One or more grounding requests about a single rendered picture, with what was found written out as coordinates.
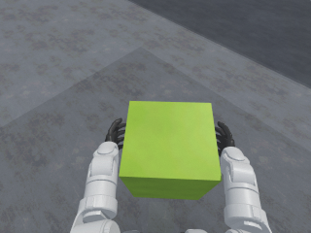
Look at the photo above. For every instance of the carton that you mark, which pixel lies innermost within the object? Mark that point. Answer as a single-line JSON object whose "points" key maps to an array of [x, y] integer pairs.
{"points": [[170, 150]]}

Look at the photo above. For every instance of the robot left hand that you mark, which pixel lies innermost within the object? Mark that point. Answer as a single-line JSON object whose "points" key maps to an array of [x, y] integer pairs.
{"points": [[114, 133]]}

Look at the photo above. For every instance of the right robot forearm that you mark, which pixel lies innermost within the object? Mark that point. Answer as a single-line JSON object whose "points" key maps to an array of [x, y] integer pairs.
{"points": [[242, 205]]}

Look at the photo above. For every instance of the left robot forearm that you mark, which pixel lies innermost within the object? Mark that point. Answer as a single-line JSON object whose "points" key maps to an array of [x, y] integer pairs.
{"points": [[99, 200]]}

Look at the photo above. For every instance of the robot left upper arm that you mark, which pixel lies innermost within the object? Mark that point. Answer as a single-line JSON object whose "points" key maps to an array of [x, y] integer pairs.
{"points": [[99, 226]]}

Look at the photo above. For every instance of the robot right hand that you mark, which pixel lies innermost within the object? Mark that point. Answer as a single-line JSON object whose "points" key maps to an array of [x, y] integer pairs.
{"points": [[225, 138]]}

